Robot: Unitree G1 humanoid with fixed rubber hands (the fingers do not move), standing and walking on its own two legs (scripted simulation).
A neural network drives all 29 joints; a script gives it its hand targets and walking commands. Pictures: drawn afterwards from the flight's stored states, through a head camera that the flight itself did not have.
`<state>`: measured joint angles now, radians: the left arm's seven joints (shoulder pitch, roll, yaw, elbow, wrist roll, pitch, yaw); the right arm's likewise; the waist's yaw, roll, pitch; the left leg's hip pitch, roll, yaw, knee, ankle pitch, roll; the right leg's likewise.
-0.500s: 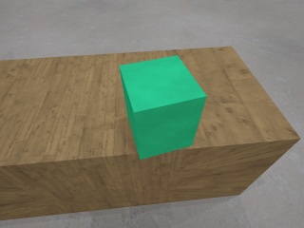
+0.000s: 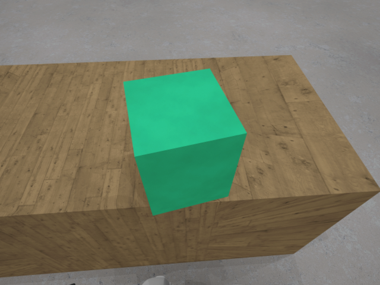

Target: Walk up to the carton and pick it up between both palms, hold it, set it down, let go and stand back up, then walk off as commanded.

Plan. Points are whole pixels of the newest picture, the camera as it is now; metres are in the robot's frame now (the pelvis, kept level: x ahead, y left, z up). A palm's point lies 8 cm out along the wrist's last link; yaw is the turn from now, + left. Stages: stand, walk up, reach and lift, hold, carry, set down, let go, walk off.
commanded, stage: walk up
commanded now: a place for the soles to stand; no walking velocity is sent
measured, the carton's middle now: (180, 144) +0.43 +0.04 +0.04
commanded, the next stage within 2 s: reach and lift in 1.94 s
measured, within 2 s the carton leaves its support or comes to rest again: neither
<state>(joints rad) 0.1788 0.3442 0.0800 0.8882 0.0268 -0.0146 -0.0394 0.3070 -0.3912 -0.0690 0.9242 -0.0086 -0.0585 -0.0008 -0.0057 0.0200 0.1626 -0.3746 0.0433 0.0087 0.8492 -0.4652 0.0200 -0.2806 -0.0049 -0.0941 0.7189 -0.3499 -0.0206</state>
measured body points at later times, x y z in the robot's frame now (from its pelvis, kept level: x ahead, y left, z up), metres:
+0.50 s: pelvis +0.04 -0.02 +0.01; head +0.08 -0.02 +0.46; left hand +0.11 +0.28 -0.12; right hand +0.20 -0.30 -0.11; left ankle +0.06 +0.11 -0.71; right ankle +0.03 -0.14 -0.71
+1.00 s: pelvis +0.04 -0.02 +0.03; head +0.07 -0.01 +0.48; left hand +0.11 +0.28 -0.11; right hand +0.16 -0.30 -0.10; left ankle +0.07 +0.11 -0.71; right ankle +0.03 -0.14 -0.71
